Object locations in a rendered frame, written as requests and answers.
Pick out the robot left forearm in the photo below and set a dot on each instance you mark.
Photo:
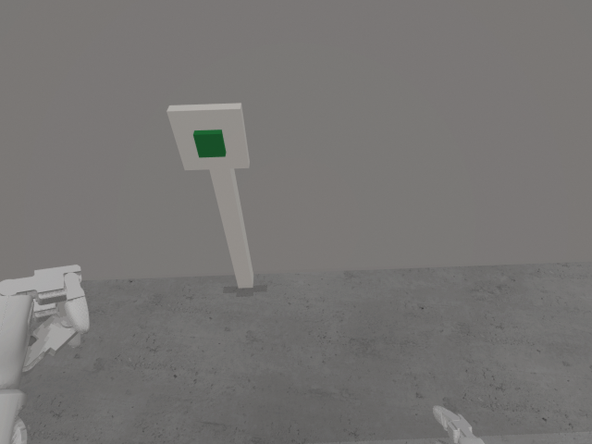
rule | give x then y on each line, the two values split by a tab
12	428

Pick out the right robot hand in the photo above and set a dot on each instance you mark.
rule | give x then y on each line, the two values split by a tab
458	428

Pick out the panel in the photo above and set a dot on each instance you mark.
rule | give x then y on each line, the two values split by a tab
184	120

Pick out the button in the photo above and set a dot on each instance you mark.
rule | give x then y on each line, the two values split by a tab
209	143

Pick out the left robot hand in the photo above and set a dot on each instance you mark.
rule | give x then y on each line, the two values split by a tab
53	295

